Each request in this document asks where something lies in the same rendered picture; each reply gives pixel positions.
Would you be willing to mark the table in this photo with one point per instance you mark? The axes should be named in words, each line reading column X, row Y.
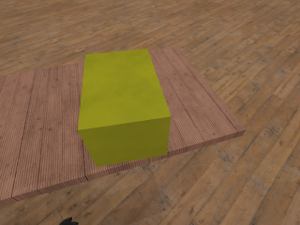
column 41, row 149

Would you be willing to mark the carton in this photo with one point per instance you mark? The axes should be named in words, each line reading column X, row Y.
column 123, row 114

